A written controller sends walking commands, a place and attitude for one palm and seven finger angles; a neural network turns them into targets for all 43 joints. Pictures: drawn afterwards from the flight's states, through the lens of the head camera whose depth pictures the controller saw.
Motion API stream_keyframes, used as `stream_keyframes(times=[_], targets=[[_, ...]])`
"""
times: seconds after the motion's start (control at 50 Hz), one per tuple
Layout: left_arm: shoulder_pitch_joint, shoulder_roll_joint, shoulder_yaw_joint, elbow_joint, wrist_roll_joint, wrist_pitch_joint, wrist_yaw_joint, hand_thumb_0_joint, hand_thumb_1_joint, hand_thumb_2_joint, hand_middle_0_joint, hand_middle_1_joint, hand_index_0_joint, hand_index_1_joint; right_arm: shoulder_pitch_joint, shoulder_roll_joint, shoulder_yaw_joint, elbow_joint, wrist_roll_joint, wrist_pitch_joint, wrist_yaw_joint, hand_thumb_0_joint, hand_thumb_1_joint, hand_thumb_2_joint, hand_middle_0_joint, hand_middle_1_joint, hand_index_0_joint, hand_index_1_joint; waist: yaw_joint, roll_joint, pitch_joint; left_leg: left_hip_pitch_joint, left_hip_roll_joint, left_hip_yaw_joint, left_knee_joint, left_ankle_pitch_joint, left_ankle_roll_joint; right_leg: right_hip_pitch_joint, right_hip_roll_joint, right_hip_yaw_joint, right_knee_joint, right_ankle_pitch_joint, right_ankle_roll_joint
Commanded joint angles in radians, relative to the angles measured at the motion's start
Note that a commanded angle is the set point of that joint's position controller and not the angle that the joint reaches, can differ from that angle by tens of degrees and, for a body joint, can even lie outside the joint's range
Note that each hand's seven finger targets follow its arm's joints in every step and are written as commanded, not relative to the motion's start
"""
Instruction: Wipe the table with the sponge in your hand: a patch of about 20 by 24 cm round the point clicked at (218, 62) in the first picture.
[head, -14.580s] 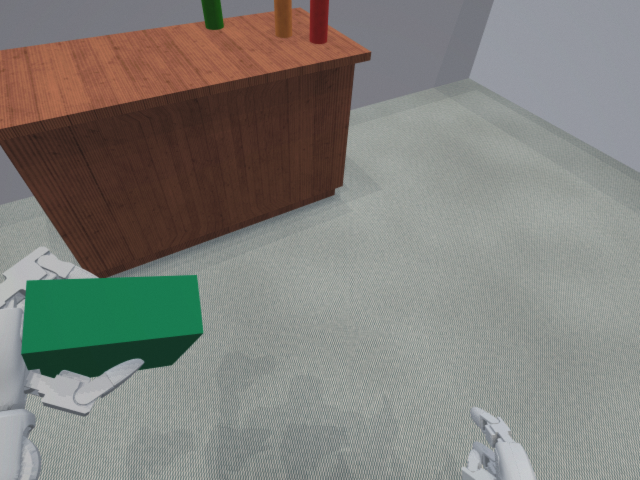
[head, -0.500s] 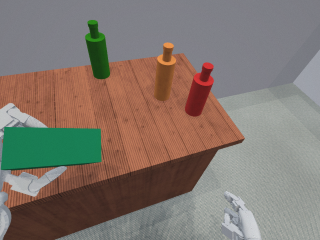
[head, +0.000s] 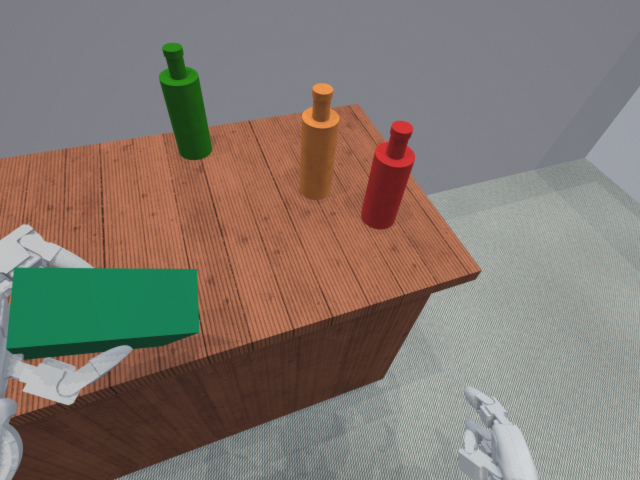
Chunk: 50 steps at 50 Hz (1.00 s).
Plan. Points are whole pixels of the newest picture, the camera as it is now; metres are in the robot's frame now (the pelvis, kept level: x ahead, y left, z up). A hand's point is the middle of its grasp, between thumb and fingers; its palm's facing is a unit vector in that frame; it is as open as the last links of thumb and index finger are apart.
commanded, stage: turn the palm down, sponge in hand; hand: left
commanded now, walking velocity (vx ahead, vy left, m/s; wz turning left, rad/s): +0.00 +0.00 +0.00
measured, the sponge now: (131, 314) +0.23 +0.21 +0.14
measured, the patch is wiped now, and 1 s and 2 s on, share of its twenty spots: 0.00 0.00 0.00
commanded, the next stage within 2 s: none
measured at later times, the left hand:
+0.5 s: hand (76, 348) +0.19 +0.23 +0.16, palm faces +0.46 -0.61 -0.65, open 9.9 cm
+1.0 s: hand (65, 358) +0.19 +0.25 +0.13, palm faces +0.32 -0.36 -0.87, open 9.9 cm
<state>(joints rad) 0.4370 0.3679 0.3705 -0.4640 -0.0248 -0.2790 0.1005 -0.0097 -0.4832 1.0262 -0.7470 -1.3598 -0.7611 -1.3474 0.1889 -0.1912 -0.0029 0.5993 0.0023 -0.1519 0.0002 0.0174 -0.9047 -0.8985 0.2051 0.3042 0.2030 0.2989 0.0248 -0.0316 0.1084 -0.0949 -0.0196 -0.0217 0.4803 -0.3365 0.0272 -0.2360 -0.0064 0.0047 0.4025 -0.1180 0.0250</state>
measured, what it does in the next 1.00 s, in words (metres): shifts its weight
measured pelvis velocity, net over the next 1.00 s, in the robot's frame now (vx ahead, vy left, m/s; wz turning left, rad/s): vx -0.04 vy -0.05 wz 0.03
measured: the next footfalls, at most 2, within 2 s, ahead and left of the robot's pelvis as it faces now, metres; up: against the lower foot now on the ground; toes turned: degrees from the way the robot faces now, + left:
none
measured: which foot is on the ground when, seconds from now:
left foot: down 0.00-1.00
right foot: down 0.00-1.00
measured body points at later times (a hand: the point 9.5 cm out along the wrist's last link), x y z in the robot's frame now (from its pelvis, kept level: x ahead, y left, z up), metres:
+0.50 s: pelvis -0.04 -0.05 -0.02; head -0.02 -0.07 +0.43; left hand +0.16 +0.26 +0.19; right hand +0.18 -0.26 -0.11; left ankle -0.05 +0.10 -0.74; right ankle +0.06 -0.14 -0.74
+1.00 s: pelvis -0.04 -0.05 -0.02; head -0.02 -0.09 +0.42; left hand +0.16 +0.26 +0.18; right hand +0.17 -0.29 -0.13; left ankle -0.05 +0.10 -0.74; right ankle +0.06 -0.14 -0.74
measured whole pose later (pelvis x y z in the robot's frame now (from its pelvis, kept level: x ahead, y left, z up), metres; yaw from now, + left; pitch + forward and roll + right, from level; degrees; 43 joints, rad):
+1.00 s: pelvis -0.04 -0.05 -0.02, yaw +2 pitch +1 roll +2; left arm 0.30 0.57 0.28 -0.27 0.37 -0.01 0.14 0.00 -0.48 1.03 -0.75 -1.35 -0.77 -1.34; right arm 0.17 -0.30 -0.04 0.62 0.01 -0.05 -0.10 0.02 -0.91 -0.90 0.20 0.30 0.20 0.30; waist 0.08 0.09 0.01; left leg -0.33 -0.02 -0.05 0.69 -0.38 -0.03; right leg -0.49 0.00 -0.01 0.68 -0.21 -0.03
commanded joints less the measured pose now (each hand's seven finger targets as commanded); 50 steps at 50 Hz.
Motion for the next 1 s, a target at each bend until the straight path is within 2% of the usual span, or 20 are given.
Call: stream_keyframes(times=[0.0, 0.02, 0.04, 0.06, 0.08, 0.1, 0.12, 0.14, 0.22, 0.28, 0.3, 0.36, 0.4, 0.44, 0.56, 0.68, 0.8, 0.82, 0.9, 0.98], targets=[[-1.056, 0.953, 0.314, -0.628, 0.036, -0.207, 0.047, 0.000, 0.100, 1.300, -1.200, -1.600, -1.200, -1.600, 0.162, -0.197, 0.180, -0.272, 0.039, -0.025, -0.081, 0.000, -0.900, -0.900, 0.200, 0.300, 0.200, 0.300, -0.105, 0.362, -0.149, -0.343, 0.084, -0.084, -0.058, 0.347, 0.011, 0.161, 0.039, -0.022, 0.159, -0.150, 0.021], [-0.637, 0.501, 0.307, 0.116, 0.113, 0.004, -0.014, 0.000, 0.100, 1.300, -1.200, -1.600, -1.200, -1.600, -0.026, -0.143, -0.048, -0.093, -0.067, -0.040, -0.045, 0.000, -0.900, -0.900, 0.200, 0.300, 0.200, 0.300, 0.091, 0.239, -0.326, -0.069, 0.044, 0.001, 0.058, 0.636, -0.041, 0.217, -0.008, -0.015, 0.146, 0.011, -0.087], [-0.540, 0.352, 0.168, 0.082, 0.063, 0.042, -0.036, 0.000, 0.100, 1.300, -1.200, -1.600, -1.200, -1.600, -0.051, -0.214, -0.046, -0.102, -0.075, -0.042, 0.016, 0.000, -0.900, -0.900, 0.200, 0.300, 0.200, 0.300, 0.007, 0.170, -0.245, -0.191, 0.017, -0.014, 0.039, 0.853, -0.111, 0.167, 0.035, -0.085, 0.107, 0.220, -0.086], [-0.494, 0.383, 0.229, -0.026, 0.028, 0.058, -0.048, 0.000, 0.100, 1.300, -1.200, -1.600, -1.200, -1.600, -0.032, -0.242, -0.064, -0.085, -0.071, -0.042, 0.024, 0.000, -0.900, -0.900, 0.200, 0.300, 0.200, 0.300, 0.048, 0.196, -0.355, -0.087, 0.037, -0.002, 0.072, 0.944, -0.116, 0.151, 0.036, -0.068, 0.142, 0.305, -0.082], [-0.400, 0.284, 0.189, 0.010, -0.020, 0.099, -0.086, 0.000, 0.100, 1.300, -1.200, -1.600, -1.200, -1.600, -0.049, -0.208, -0.052, -0.081, -0.048, -0.047, 0.014, 0.000, -0.900, -0.900, 0.200, 0.300, 0.200, 0.300, 0.071, 0.216, -0.409, -0.034, 0.030, -0.005, 0.106, 0.931, -0.117, 0.156, 0.025, -0.063, 0.148, 0.282, -0.072], [-0.333, 0.244, 0.185, 0.038, -0.062, 0.147, -0.123, 0.000, 0.100, 1.300, -1.200, -1.600, -1.200, -1.600, -0.109, -0.202, -0.035, -0.093, -0.027, -0.045, 0.029, 0.000, -0.900, -0.900, 0.200, 0.300, 0.200, 0.300, 0.064, 0.185, -0.413, -0.040, 0.028, -0.001, 0.067, 0.815, -0.111, 0.144, 0.036, -0.073, 0.121, 0.214, -0.071], [-0.291, 0.223, 0.137, -0.011, -0.075, 0.173, -0.148, 0.000, 0.100, 1.300, -1.200, -1.600, -1.200, -1.600, -0.101, -0.205, -0.036, -0.077, -0.031, -0.040, 0.022, 0.000, -0.900, -0.900, 0.200, 0.300, 0.200, 0.300, 0.088, 0.160, -0.378, -0.075, 0.029, 0.012, 0.038, 0.765, -0.096, 0.166, 0.019, -0.085, 0.099, 0.256, -0.069], [-0.231, 0.233, 0.117, -0.032, -0.067, 0.201, -0.161, 0.000, 0.100, 1.300, -1.200, -1.600, -1.200, -1.600, -0.126, -0.211, -0.035, -0.084, -0.025, -0.038, 0.023, 0.000, -0.900, -0.900, 0.200, 0.300, 0.200, 0.300, 0.084, 0.132, -0.339, -0.113, 0.024, 0.015, 0.016, 0.671, -0.068, 0.152, 0.015, -0.087, 0.098, 0.232, -0.060], [-0.230, 0.261, 0.039, -0.121, 0.094, 0.209, -0.131, 0.000, 0.100, 1.300, -1.200, -1.600, -1.200, -1.600, -0.166, -0.197, -0.024, -0.131, -0.026, -0.006, 0.030, 0.000, -0.900, -0.900, 0.200, 0.300, 0.200, 0.300, 0.038, 0.059, -0.206, -0.219, 0.017, -0.001, -0.035, 0.328, -0.018, 0.031, 0.020, -0.086, 0.106, 0.023, -0.051], [-0.326, 0.325, 0.119, -0.126, 0.110, 0.125, -0.053, 0.000, 0.100, 1.300, -1.200, -1.600, -1.200, -1.600, -0.172, -0.186, -0.029, -0.149, -0.038, -0.006, -0.003, 0.000, -0.900, -0.900, 0.200, 0.300, 0.200, 0.300, 0.020, 0.012, -0.203, -0.288, -0.002, -0.021, -0.048, 0.013, -0.004, -0.018, 0.018, -0.065, 0.106, -0.170, -0.037], [-0.381, 0.406, 0.196, -0.174, 0.105, 0.092, -0.022, 0.000, 0.100, 1.300, -1.200, -1.600, -1.200, -1.600, -0.195, -0.183, -0.023, -0.153, -0.030, -0.014, -0.008, 0.000, -0.900, -0.900, 0.200, 0.300, 0.200, 0.300, 0.026, 0.033, -0.233, -0.293, -0.009, -0.023, -0.046, -0.071, -0.006, -0.017, 0.021, -0.046, 0.105, -0.235, -0.033], [-0.413, 0.379, 0.191, -0.133, 0.127, 0.011, 0.059, 0.000, 0.100, 1.300, -1.200, -1.600, -1.200, -1.600, -0.155, -0.151, -0.032, -0.115, -0.039, -0.023, -0.035, 0.000, -0.900, -0.900, 0.200, 0.300, 0.200, 0.300, 0.045, 0.127, -0.291, -0.305, -0.019, -0.010, -0.017, -0.077, -0.012, -0.008, 0.007, -0.030, 0.107, -0.253, -0.040], [-0.467, 0.422, 0.195, -0.105, 0.174, 0.018, 0.098, 0.000, 0.100, 1.300, -1.200, -1.600, -1.200, -1.600, -0.150, -0.149, -0.028, -0.099, -0.030, -0.022, -0.041, 0.000, -0.900, -0.900, 0.200, 0.300, 0.200, 0.300, 0.029, 0.194, -0.291, -0.307, -0.025, 0.006, 0.006, -0.092, -0.016, -0.026, 0.005, -0.008, 0.097, -0.265, -0.044], [-0.454, 0.397, 0.133, -0.017, 0.210, 0.059, 0.105, 0.000, 0.100, 1.300, -1.200, -1.600, -1.200, -1.600, -0.137, -0.152, -0.032, -0.090, -0.030, -0.012, -0.054, 0.000, -0.900, -0.900, 0.200, 0.300, 0.200, 0.300, 0.024, 0.199, -0.290, -0.322, -0.024, 0.013, 0.011, -0.091, -0.013, -0.004, -0.012, 0.004, 0.083, -0.267, -0.044], [-0.417, 0.461, 0.065, 0.153, 0.230, 0.257, -0.019, 0.000, 0.100, 1.300, -1.200, -1.600, -1.200, -1.600, -0.177, -0.183, -0.031, -0.106, 0.006, 0.035, -0.095, 0.000, -0.900, -0.900, 0.200, 0.300, 0.200, 0.300, 0.022, 0.023, -0.216, -0.362, -0.017, 0.033, 0.069, -0.057, -0.004, 0.061, -0.084, 0.137, -0.035, -0.470, -0.020], [-0.346, 0.490, 0.138, 0.067, 0.223, 0.186, -0.056, 0.000, 0.100, 1.300, -1.200, -1.600, -1.200, -1.600, -0.195, -0.174, -0.041, -0.148, 0.007, 0.036, -0.096, 0.000, -0.900, -0.900, 0.200, 0.300, 0.200, 0.300, 0.073, -0.046, -0.257, -0.385, -0.011, 0.011, 0.130, -0.020, -0.013, 0.051, -0.110, 0.189, -0.013, -0.541, -0.015], [-0.283, 0.520, 0.203, 0.023, 0.302, 0.147, 0.050, 0.000, 0.100, 1.300, -1.200, -1.600, -1.200, -1.600, -0.170, -0.172, -0.058, -0.155, 0.013, 0.026, -0.085, 0.000, -0.900, -0.900, 0.200, 0.300, 0.200, 0.300, 0.081, 0.059, -0.300, -0.378, -0.018, 0.027, 0.148, -0.023, -0.018, -0.001, -0.085, 0.168, 0.046, -0.482, -0.030], [-0.289, 0.481, 0.159, 0.018, 0.313, 0.161, 0.063, 0.000, 0.100, 1.300, -1.200, -1.600, -1.200, -1.600, -0.158, -0.173, -0.061, -0.153, 0.012, 0.031, -0.087, 0.000, -0.900, -0.900, 0.200, 0.300, 0.200, 0.300, 0.075, 0.058, -0.305, -0.382, -0.019, 0.031, 0.148, -0.028, -0.016, 0.002, -0.090, 0.164, 0.051, -0.471, -0.029], [-0.292, 0.497, 0.128, 0.017, 0.389, 0.231, 0.103, 0.000, 0.100, 1.300, -1.200, -1.600, -1.200, -1.600, -0.168, -0.183, -0.056, -0.162, 0.018, 0.040, -0.095, 0.000, -0.900, -0.900, 0.200, 0.300, 0.200, 0.300, 0.062, 0.053, -0.286, -0.368, -0.021, 0.031, 0.130, -0.030, -0.009, -0.011, -0.071, 0.150, 0.060, -0.430, -0.030], [-0.318, 0.477, 0.056, -0.022, 0.447, 0.277, 0.081, 0.000, 0.100, 1.300, -1.200, -1.600, -1.200, -1.600, -0.170, -0.186, -0.040, -0.173, 0.014, 0.033, -0.116, 0.000, -0.900, -0.900, 0.200, 0.300, 0.200, 0.300, 0.060, 0.068, -0.282, -0.329, -0.021, 0.023, 0.065, -0.023, 0.006, -0.001, -0.043, 0.052, 0.095, -0.336, -0.021]])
